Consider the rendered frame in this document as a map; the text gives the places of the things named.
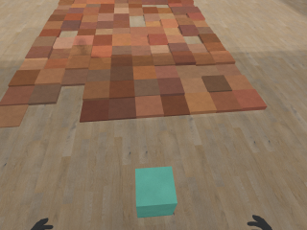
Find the carton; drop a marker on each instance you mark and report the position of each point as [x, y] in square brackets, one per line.
[155, 192]

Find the left robot hand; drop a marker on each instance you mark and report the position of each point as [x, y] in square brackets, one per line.
[40, 225]

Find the right robot hand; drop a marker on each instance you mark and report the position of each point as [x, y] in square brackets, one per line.
[260, 222]

